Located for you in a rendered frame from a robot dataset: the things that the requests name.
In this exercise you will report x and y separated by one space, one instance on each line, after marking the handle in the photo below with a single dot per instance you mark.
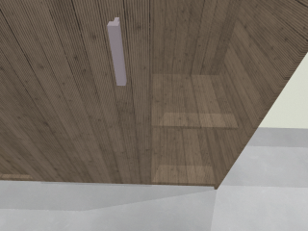
115 39

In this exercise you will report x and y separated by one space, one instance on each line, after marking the wardrobe door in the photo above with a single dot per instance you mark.
63 118
9 166

